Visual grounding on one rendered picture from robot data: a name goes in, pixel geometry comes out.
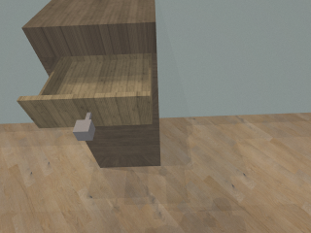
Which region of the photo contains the drawer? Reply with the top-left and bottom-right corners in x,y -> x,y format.
17,53 -> 153,129

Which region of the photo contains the handle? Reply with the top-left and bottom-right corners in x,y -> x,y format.
73,112 -> 96,141

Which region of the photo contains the cabinet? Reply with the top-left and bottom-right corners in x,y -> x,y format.
21,0 -> 161,168

